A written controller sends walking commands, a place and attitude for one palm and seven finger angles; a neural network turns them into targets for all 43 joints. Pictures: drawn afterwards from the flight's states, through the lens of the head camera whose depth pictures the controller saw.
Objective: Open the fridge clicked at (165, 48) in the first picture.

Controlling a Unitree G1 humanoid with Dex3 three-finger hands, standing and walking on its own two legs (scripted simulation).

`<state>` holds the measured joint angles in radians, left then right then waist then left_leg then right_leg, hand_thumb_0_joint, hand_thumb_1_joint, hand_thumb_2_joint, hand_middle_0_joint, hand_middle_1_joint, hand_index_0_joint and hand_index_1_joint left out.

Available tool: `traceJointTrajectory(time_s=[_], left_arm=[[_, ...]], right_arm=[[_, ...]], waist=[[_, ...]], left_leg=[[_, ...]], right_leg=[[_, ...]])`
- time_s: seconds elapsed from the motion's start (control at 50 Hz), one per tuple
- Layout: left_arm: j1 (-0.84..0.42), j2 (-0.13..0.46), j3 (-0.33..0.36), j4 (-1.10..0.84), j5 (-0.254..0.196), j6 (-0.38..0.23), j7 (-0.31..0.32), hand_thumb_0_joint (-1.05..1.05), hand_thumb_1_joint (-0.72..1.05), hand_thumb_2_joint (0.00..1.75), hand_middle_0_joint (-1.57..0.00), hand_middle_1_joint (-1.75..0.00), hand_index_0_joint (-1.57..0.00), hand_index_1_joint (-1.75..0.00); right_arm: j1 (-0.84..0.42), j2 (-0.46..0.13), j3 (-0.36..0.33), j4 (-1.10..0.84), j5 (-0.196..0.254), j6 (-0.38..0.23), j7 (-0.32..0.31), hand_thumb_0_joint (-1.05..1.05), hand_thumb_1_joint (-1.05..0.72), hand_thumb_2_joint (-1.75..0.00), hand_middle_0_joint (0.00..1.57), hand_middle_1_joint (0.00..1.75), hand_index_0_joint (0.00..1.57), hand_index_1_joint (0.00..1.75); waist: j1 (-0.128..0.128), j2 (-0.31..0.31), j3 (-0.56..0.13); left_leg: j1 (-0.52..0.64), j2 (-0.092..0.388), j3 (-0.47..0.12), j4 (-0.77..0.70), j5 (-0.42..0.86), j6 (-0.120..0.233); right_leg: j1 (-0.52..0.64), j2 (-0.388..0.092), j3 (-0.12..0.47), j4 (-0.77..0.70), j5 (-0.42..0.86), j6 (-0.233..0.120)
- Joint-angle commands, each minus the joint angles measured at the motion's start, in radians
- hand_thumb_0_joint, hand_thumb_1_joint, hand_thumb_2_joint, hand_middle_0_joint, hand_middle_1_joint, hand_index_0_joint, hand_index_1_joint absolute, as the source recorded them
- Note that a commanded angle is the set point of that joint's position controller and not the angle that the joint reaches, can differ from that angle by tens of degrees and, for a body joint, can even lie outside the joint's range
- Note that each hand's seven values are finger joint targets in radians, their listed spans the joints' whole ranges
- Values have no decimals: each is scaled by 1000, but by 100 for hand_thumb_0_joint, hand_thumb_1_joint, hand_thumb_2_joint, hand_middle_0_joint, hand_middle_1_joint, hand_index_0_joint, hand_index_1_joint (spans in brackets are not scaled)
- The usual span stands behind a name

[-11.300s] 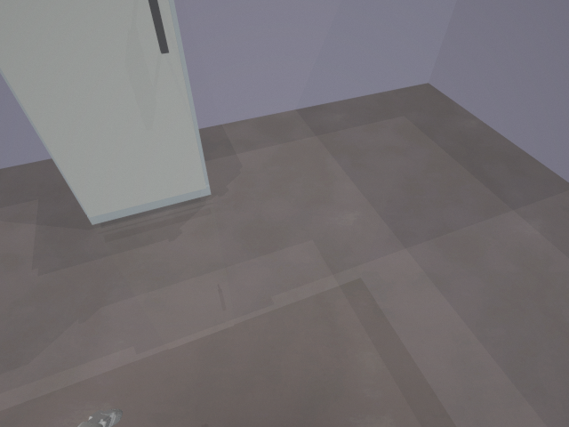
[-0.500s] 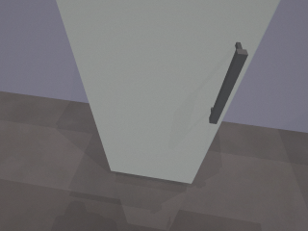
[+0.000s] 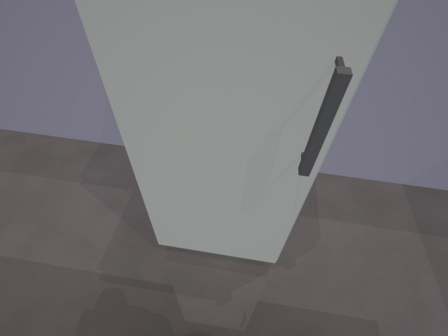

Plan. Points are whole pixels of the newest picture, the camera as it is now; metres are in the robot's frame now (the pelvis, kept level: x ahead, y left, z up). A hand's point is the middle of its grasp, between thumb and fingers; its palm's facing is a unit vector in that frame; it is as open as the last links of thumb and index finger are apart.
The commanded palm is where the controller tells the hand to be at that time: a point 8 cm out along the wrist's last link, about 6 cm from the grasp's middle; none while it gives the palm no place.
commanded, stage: raise the hand to about handle height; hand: right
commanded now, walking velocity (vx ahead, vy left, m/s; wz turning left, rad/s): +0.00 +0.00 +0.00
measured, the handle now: (319, 123) +0.50 -0.16 +0.12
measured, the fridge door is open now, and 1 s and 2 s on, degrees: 0 0 0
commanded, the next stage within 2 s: none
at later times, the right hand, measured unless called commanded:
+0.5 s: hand out of the picture +0.13 -0.23 -0.02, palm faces +0.30 +0.95 -0.04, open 9.3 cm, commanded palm +0.13 -0.27 +0.00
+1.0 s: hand (396, 290) +0.20 -0.25 +0.04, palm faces +0.12 +0.99 -0.07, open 12.3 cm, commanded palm +0.17 -0.31 +0.06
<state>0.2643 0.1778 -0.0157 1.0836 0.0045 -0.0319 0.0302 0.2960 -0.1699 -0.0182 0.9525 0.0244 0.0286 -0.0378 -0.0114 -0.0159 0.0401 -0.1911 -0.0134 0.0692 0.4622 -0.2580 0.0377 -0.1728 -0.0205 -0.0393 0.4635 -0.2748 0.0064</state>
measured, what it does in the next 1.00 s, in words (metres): stands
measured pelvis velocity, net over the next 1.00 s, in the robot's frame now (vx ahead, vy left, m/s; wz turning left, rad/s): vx -0.02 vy -0.02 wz -0.04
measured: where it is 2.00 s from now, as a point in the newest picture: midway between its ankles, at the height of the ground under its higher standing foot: outside the picture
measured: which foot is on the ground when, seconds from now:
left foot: down 0.00-1.00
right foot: down 0.00-1.00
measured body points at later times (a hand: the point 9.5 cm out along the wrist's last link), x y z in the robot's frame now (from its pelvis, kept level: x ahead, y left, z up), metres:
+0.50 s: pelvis -0.04 +0.00 -0.07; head +0.01 -0.03 +0.38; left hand +0.21 +0.21 -0.10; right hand +0.10 -0.28 -0.01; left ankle -0.01 +0.09 -0.74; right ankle -0.02 -0.12 -0.74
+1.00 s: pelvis -0.02 -0.02 -0.04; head +0.01 -0.02 +0.41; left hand +0.15 +0.22 -0.12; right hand +0.19 -0.31 +0.05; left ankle -0.01 +0.09 -0.74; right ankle -0.02 -0.12 -0.74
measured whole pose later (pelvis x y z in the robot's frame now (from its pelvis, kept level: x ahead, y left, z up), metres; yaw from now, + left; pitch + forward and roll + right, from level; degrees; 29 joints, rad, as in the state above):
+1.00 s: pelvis -0.02 -0.02 -0.04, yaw -2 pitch +7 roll +2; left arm 0.28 0.28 -0.02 0.61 -0.04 -0.25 0.09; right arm 0.31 -0.28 -0.26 -0.03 0.31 -0.24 0.25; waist -0.02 -0.04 -0.07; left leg -0.53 0.02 0.10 0.81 -0.39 0.01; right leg -0.56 0.00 0.00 0.87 -0.43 -0.03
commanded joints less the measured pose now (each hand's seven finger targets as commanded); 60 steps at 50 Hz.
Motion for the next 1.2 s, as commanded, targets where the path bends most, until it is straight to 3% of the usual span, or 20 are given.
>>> traceJointTrajectory(time_s=[0.0, 0.02, 0.06, 0.12, 0.14, 0.18, 0.24, 0.3, 0.36, 0.42, 0.48, 0.54, 0.62, 0.68, 0.72, 0.76, 0.86, 0.98, 1.08, 1.18], left_arm=[[-84, 183, 32, -325, -26, -260, 80, 0, 90, 90, -20, -30, -20, -30], [-84, 133, 30, -309, -48, -262, 72, 0, 90, 90, -20, -30, -20, -30], [-88, 199, 69, -415, -41, -273, 57, 0, 90, 90, -20, -30, -20, -30], [-129, 179, 85, -486, -15, -279, 30, 0, 90, 90, -20, -30, -20, -30], [-141, 180, 92, -509, -9, -278, 12, 0, 90, 90, -20, -30, -20, -30], [-152, 198, 110, -576, -8, -267, -28, 0, 90, 90, -20, -30, -20, -30], [-193, 200, 107, -679, -26, -239, -31, 0, 90, 90, -20, -30, -20, -30], [-185, 194, 98, -755, -24, -218, -9, 0, 90, 90, -20, -30, -20, -30], [-104, 162, 89, -734, -8, -229, 3, 0, 90, 90, -20, -30, -20, -30], [-72, 170, 71, -686, -1, -244, 17, 0, 90, 90, -20, -30, -20, -30], [-73, 196, 51, -666, -11, -263, 30, 0, 90, 90, -20, -30, -20, -30], [-76, 212, 47, -666, -39, -249, 52, 0, 90, 90, -20, -30, -20, -30], [-140, 192, 40, -729, -62, -211, 73, 0, 90, 90, -20, -30, -20, -30], [-151, 154, 32, -722, -49, -214, 71, 0, 90, 90, -20, -30, -20, -30], [-117, 142, 36, -705, -42, -232, 57, 0, 90, 90, -20, -30, -20, -30], [-89, 150, 36, -682, -34, -247, 43, 0, 90, 90, -20, -30, -20, -30], [-48, 205, 41, -641, -41, -275, 45, 0, 90, 90, -20, -30, -20, -30], [-69, 216, 37, -648, -58, -290, 87, 0, 90, 90, -20, -30, -20, -30], [-74, 195, 21, -638, -53, -295, 78, 0, 90, 90, -20, -30, -20, -30], [-69, 212, 21, -632, -65, -285, 72, 0, 90, 90, -20, -30, -20, -30]], right_arm=[[-171, -202, -86, -1071, 100, -251, -97, 0, -83, -87, 21, 34, 21, 34], [124, 23, 21, -815, 120, -153, -99, 0, -81, -86, 21, 36, 21, 36], [-57, -68, -71, -997, 150, -227, -65, 0, -76, -84, 21, 39, 21, 39], [267, 30, -106, -715, 188, -406, 46, 0, -69, -81, 22, 43, 22, 43], [334, 37, -122, -721, 212, -482, 103, 0, -67, -80, 22, 45, 22, 45], [414, -5, -178, -725, 257, -605, 243, 0, -62, -78, 22, 48, 22, 48], [374, -79, -216, -803, 257, -565, 321, 0, -55, -75, 22, 53, 22, 53], [153, -147, -238, -1088, 262, -505, 283, 0, -48, -72, 23, 57, 23, 57], [-11, -158, -245, -1351, 239, -596, 181, 0, -41, -69, 24, 62, 24, 62], [-71, -103, -120, -1452, 211, -695, 157, 0, -34, -66, 24, 66, 24, 66], [-95, -109, -57, -1370, 220, -681, 233, 0, -27, -63, 25, 70, 25, 70], [-16, -197, -147, -1147, 233, -516, 314, 0, -20, -60, 25, 75, 25, 75], [77, -254, -299, -1086, 307, -241, 341, 0, -11, -56, 26, 81, 26, 81], [78, -261, -408, -1206, 355, -214, 245, 0, -4, -53, 26, 86, 26, 86], [77, -252, -416, -1317, 338, -281, 180, 0, 1, -51, 27, 88, 27, 88], [53, -210, -341, -1336, 300, -351, 150, 0, 6, -49, 27, 92, 27, 92], [-51, -198, -244, -1198, 269, -391, 235, 0, 17, -44, 28, 99, 28, 99], [-167, -373, -408, -1203, 321, -289, 323, 0, 31, -38, 29, 108, 29, 108], [-211, -369, -461, -1195, 354, -283, 291, 0, 43, -33, 29, 115, 29, 115], [-254, -322, -391, -1059, 340, -186, 351, 0, 50, -30, 30, 120, 30, 120]], waist=[[11, -243, -362], [26, -99, -190], [57, 86, -89], [-22, 324, 8], [-45, 357, -24], [-79, 231, -84], [-89, 107, -195], [-59, -26, -270], [-5, -124, -361], [57, -130, -346], [104, -104, -285], [76, 17, -245], [-44, 40, -321], [-83, 55, -359], [-79, -9, -370], [-39, -46, -311], [36, -18, -210], [-22, -41, -313], [-41, -82, -286], [-20, -59, -218]], left_leg=[[45, 29, -36, 38, 174, 6], [-51, 26, -13, 27, 131, -6], [-173, 31, 8, 33, 43, -26], [-334, 20, 10, 124, -138, -33], [-345, 20, 0, 171, -143, -32], [-303, 25, -23, 262, -46, -10], [-278, 45, -52, 324, 32, -10], [-326, 42, -82, 328, -76, -15], [-393, 19, -64, 372, -27, -10], [-496, 1, -45, 400, -58, -3], [-520, -2, -40, 379, -118, -6], [-445, 6, -64, 300, -218, -19], [-265, 35, -68, 235, -201, -30], [-176, 22, -22, 260, -42, -25], [-186, 12, 3, 287, 68, -18], [-256, 2, 13, 294, 78, -16], [-336, 3, 3, 245, -58, -21], [-177, 15, -19, 189, 4, -16], [-128, 4, 2, 184, 166, -9], [-133, 1, 5, 146, 205, -14]], right_leg=[[139, 2, 1, -41, 312, -22], [47, -6, 30, -27, 256, -25], [-76, 2, 58, 35, 138, -25], [-334, 28, 42, 164, -8, -9], [-400, 32, 37, 209, -29, -2], [-433, 52, 17, 285, 1, 14], [-503, 74, -28, 349, 13, -3], [-499, 66, -23, 375, -28, -17], [-412, 35, 31, 416, 21, -31], [-381, 14, 69, 446, 5, -35], [-417, 6, 96, 449, -69, -41], [-504, 14, 95, 407, -151, -37], [-467, 34, 68, 325, -91, -28], [-406, 22, 80, 287, 36, -22], [-351, 15, 76, 272, 122, -15], [-325, 8, 72, 270, 142, -13], [-342, 6, 84, 258, -2, -19], [-261, 15, 83, 205, 59, -28], [-191, 16, 80, 176, 200, -15], [-162, 12, 72, 148, 214, -16]])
